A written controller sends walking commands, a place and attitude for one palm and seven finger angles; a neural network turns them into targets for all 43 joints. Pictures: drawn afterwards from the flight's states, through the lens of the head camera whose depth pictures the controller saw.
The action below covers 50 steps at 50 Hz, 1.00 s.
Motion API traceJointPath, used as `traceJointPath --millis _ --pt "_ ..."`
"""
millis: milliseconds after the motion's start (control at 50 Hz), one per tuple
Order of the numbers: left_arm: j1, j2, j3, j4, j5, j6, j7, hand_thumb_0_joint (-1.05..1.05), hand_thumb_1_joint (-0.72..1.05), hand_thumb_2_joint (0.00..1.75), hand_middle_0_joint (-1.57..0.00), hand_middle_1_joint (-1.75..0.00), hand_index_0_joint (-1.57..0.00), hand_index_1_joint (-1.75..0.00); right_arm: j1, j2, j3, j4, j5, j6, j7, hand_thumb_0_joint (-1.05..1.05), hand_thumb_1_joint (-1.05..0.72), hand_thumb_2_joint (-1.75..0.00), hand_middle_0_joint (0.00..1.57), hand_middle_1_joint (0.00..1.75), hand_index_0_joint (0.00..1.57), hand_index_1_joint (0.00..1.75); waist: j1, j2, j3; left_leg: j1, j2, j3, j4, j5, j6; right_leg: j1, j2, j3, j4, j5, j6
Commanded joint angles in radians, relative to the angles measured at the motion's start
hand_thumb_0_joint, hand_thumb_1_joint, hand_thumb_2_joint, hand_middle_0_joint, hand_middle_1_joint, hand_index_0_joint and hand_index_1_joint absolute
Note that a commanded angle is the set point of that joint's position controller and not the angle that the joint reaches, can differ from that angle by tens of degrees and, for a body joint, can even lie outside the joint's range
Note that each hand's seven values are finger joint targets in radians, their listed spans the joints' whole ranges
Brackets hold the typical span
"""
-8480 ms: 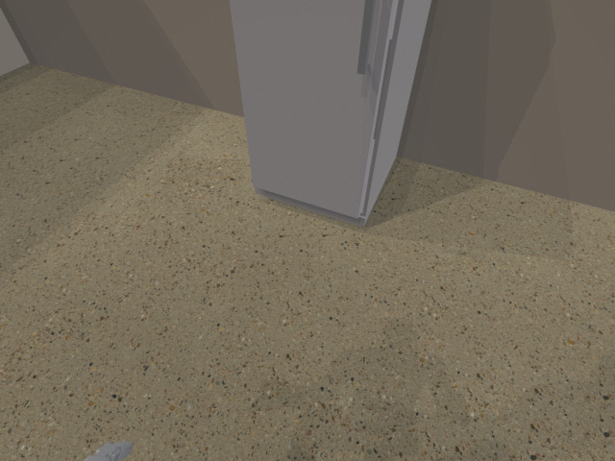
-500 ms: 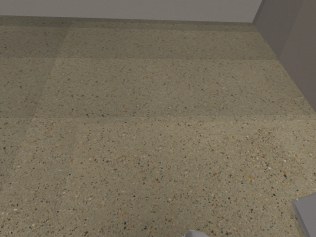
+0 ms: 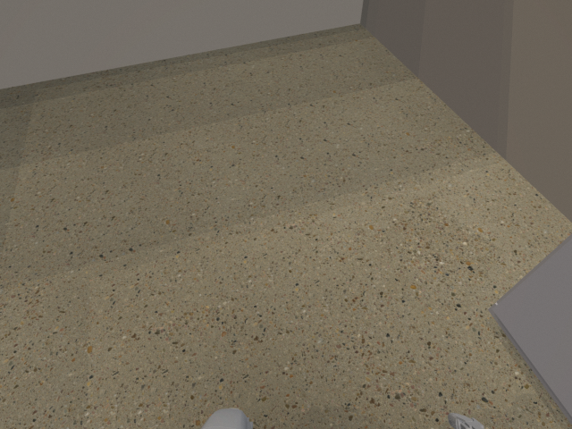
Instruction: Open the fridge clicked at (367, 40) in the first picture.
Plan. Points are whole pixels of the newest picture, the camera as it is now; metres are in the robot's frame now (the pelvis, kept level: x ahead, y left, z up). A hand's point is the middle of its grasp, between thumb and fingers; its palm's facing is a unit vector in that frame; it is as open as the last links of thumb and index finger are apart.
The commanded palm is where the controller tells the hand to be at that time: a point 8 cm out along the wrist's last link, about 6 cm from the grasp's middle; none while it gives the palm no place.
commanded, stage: turn to face it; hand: right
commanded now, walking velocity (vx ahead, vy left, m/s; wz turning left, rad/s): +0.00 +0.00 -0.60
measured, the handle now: out of the picture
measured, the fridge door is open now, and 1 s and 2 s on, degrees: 0 0 0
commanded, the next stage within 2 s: take the last steps up to it in 1.64 s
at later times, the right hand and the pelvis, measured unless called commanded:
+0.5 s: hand out of the picture +0.01 -0.15 -0.15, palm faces +0.32 +0.90 -0.28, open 7.4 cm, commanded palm none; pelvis +0.00 +0.06 +0.00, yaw -19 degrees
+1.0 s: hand out of the picture -0.07 -0.22 -0.16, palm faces +0.60 +0.76 -0.24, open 7.4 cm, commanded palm none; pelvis -0.02 +0.01 +0.00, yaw -36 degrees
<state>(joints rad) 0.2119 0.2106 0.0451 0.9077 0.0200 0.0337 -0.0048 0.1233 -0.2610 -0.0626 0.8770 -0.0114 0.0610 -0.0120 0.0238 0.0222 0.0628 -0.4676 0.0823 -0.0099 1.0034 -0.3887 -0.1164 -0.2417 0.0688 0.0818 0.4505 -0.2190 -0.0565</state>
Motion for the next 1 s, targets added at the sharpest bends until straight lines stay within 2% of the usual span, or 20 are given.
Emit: traceJointPath --millis 0,80,100,120,140,160,180,240,280,420,560,600,640,660,680,700,760,800,860,980 --pt "0.061 0.226 0.07 -0.053 0.004 -0.017 0.013 0.0 0.9 0.9 -0.2 -0.3 -0.2 -0.3 -0.065 -0.074 -0.016 -0.118 0.004 -0.036 -0.011 0.0 -0.9 -0.9 0.2 0.3 0.2 0.3 0.028 -0.171 -0.117 -0.044 -0.025 -0.012 -0.121 -0.056 0.011 0.158 -0.278 0.331 -0.069 0.439 -0.133" --pt "0.031 0.225 0.076 -0.061 0.004 -0.011 0.013 0.0 0.9 0.9 -0.2 -0.3 -0.2 -0.3 0.003 -0.069 -0.012 -0.11 0.015 -0.048 -0.017 0.0 -0.9 -0.9 0.2 0.3 0.2 0.3 -0.003 -0.175 -0.167 0.152 -0.078 0.008 -0.367 0.005 0.034 0.097 -0.233 0.356 -0.001 0.543 -0.101" --pt "0.013 0.22 0.076 -0.064 -0.002 -0.011 0.012 0.0 0.9 0.9 -0.2 -0.3 -0.2 -0.3 0.046 -0.079 -0.014 -0.102 0.015 -0.056 -0.018 0.0 -0.9 -0.9 0.2 0.3 0.2 0.3 -0.027 -0.165 -0.176 0.246 -0.073 0.009 -0.499 0.1 0.035 0.045 -0.21 0.346 0.039 0.5 -0.074" --pt "0.012 0.192 0.073 -0.067 -0.009 -0.011 0.009 0.0 0.9 0.9 -0.2 -0.3 -0.2 -0.3 0.093 -0.105 -0.02 -0.088 0.014 -0.066 -0.021 0.0 -0.9 -0.9 0.2 0.3 0.2 0.3 -0.05 -0.095 -0.197 0.408 -0.024 -0.018 -0.654 0.227 0.042 -0.06 -0.162 0.31 0.092 0.332 -0.022" --pt "0.041 0.124 0.062 -0.074 -0.02 -0.014 0.002 0.0 0.9 0.9 -0.2 -0.3 -0.2 -0.3 0.115 -0.193 -0.038 -0.084 -0.001 -0.076 -0.03 0.0 -0.9 -0.9 0.2 0.3 0.2 0.3 -0.055 0.153 -0.221 0.605 0.223 -0.232 -0.726 0.294 0.114 -0.278 -0.051 0.156 0.261 -0.045 0.061" --pt "0.03 0.125 0.064 -0.097 -0.011 -0.011 0.004 0.0 0.9 0.9 -0.2 -0.3 -0.2 -0.3 0.123 -0.241 -0.043 -0.09 -0.007 -0.073 -0.032 0.0 -0.9 -0.9 0.2 0.3 0.2 0.3 -0.061 0.262 -0.198 0.53 0.432 -0.408 -0.712 0.458 0.241 -0.369 0.033 0.013 0.481 -0.395 0.112" --pt "0.026 0.157 0.075 -0.09 -0.002 -0.002 0.004 0.0 0.9 0.9 -0.2 -0.3 -0.2 -0.3 0.102 -0.217 -0.034 -0.1 -0.004 -0.066 -0.033 0.0 -0.9 -0.9 0.2 0.3 0.2 0.3 -0.048 0.146 -0.151 0.393 0.425 -0.325 -0.704 0.416 0.286 -0.335 -0.021 0.042 0.649 -0.376 0.101" --pt "0.05 0.144 0.074 -0.026 0.005 0.028 -0.018 0.0 0.9 0.9 -0.2 -0.3 -0.2 -0.3 -0.033 -0.109 -0.009 -0.119 0.001 -0.066 -0.027 0.0 -0.9 -0.9 0.2 0.3 0.2 0.3 0.018 0.135 -0.001 0.238 0.245 -0.109 -0.729 0.267 0.218 -0.332 -0.077 0.0 0.803 -0.178 0.116" --pt "0.056 0.128 0.068 -0.019 0.004 0.031 -0.025 0.0 0.9 0.9 -0.2 -0.3 -0.2 -0.3 -0.002 -0.094 -0.005 -0.108 0.0 -0.074 -0.023 0.0 -0.9 -0.9 0.2 0.3 0.2 0.3 0.013 0.158 0.01 0.255 0.21 -0.022 -0.715 0.334 0.199 -0.343 -0.081 -0.028 0.813 -0.121 0.13" --pt "-0.066 0.118 0.054 -0.044 0.0 0.035 -0.027 0.0 0.9 0.9 -0.2 -0.3 -0.2 -0.3 0.141 -0.127 -0.02 -0.055 -0.011 -0.073 -0.025 0.0 -0.9 -0.9 0.2 0.3 0.2 0.3 -0.047 0.153 -0.032 0.406 0.258 0.042 -0.671 0.514 0.227 -0.344 -0.11 -0.081 0.646 -0.168 0.155" --pt "-0.141 0.098 0.031 -0.071 -0.01 0.017 -0.027 0.0 0.9 0.9 -0.2 -0.3 -0.2 -0.3 0.172 -0.169 -0.034 -0.029 -0.019 -0.059 -0.02 0.0 -0.9 -0.9 0.2 0.3 0.2 0.3 -0.072 0.2 -0.073 0.407 0.296 0.108 -0.595 0.621 0.242 -0.194 -0.101 -0.168 0.358 -0.221 0.122" --pt "-0.129 0.1 0.028 -0.077 -0.012 0.007 -0.026 0.0 0.9 0.9 -0.2 -0.3 -0.2 -0.3 0.174 -0.177 -0.039 -0.018 -0.02 -0.055 -0.019 0.0 -0.9 -0.9 0.2 0.3 0.2 0.3 -0.068 0.189 -0.099 0.403 0.305 0.126 -0.543 0.63 0.225 -0.122 -0.092 -0.187 0.24 -0.197 0.106" --pt "-0.036 0.141 0.038 -0.06 -0.006 -0.007 -0.023 0.0 0.9 0.9 -0.2 -0.3 -0.2 -0.3 0.158 -0.177 -0.044 -0.016 -0.006 -0.05 -0.014 0.0 -0.9 -0.9 0.2 0.3 0.2 0.3 -0.008 0.107 -0.159 0.329 0.277 0.198 -0.365 0.56 0.155 0.078 -0.092 -0.178 -0.009 0.019 0.086" --pt "0.04 0.241 0.063 -0.046 0.0 -0.019 -0.018 0.0 0.9 0.9 -0.2 -0.3 -0.2 -0.3 0.165 -0.137 -0.039 -0.035 0.002 -0.047 -0.009 0.0 -0.9 -0.9 0.2 0.3 0.2 0.3 0.037 -0.127 -0.224 0.127 0.188 0.236 -0.139 0.301 0.086 0.288 -0.251 0.036 -0.082 0.252 0.019" --pt "0.102 0.345 0.088 -0.038 -0.008 -0.02 -0.009 0.0 0.9 0.9 -0.2 -0.3 -0.2 -0.3 0.117 -0.072 -0.015 -0.082 0.004 -0.044 -0.004 0.0 -0.9 -0.9 0.2 0.3 0.2 0.3 0.067 -0.377 -0.226 -0.131 0.055 0.182 0.056 -0.298 0.018 0.367 -0.483 0.334 -0.079 0.739 -0.106" --pt "0.139 0.336 0.083 -0.012 -0.013 -0.009 -0.004 0.0 0.9 0.9 -0.2 -0.3 -0.2 -0.3 0.064 -0.105 -0.013 -0.094 -0.005 -0.031 -0.011 0.0 -0.9 -0.9 0.2 0.3 0.2 0.3 0.074 -0.242 -0.222 -0.13 0.068 0.082 0.128 -0.285 0.034 0.339 -0.5 0.264 -0.046 0.754 -0.155" --pt "-0.004 0.251 0.058 -0.051 -0.003 -0.015 0.018 0.0 0.9 0.9 -0.2 -0.3 -0.2 -0.3 0.041 -0.105 -0.025 -0.053 -0.005 -0.027 -0.009 0.0 -0.9 -0.9 0.2 0.3 0.2 0.3 0.022 -0.216 -0.106 -0.146 0.066 0.028 0.199 -0.099 0.021 0.205 -0.356 0.164 -0.061 0.644 -0.114" --pt "-0.05 0.227 0.046 -0.067 -0.006 -0.022 0.016 0.0 0.9 0.9 -0.2 -0.3 -0.2 -0.3 0.081 -0.108 -0.026 -0.035 -0.004 -0.031 0.0 0.0 -0.9 -0.9 0.2 0.3 0.2 0.3 -0.011 -0.169 -0.099 -0.107 0.051 0.035 0.195 -0.021 0.015 0.17 -0.299 0.114 -0.074 0.593 -0.087" --pt "-0.032 0.227 0.049 -0.066 -0.008 -0.026 0.013 0.0 0.9 0.9 -0.2 -0.3 -0.2 -0.3 0.093 -0.105 -0.026 -0.03 -0.005 -0.027 -0.003 0.0 -0.9 -0.9 0.2 0.3 0.2 0.3 -0.018 -0.143 -0.103 -0.092 0.038 0.025 0.174 0.039 0.002 0.158 -0.272 0.113 -0.101 0.529 -0.073" --pt "0.013 0.224 0.059 -0.057 -0.001 -0.02 0.009 0.0 0.9 0.9 -0.2 -0.3 -0.2 -0.3 -0.001 -0.098 -0.022 -0.078 -0.002 -0.026 -0.011 0.0 -0.9 -0.9 0.2 0.3 0.2 0.3 0.006 -0.157 -0.057 -0.08 0.018 0.001 0.036 0.009 -0.004 0.105 -0.281 0.239 -0.127 0.35 -0.114"
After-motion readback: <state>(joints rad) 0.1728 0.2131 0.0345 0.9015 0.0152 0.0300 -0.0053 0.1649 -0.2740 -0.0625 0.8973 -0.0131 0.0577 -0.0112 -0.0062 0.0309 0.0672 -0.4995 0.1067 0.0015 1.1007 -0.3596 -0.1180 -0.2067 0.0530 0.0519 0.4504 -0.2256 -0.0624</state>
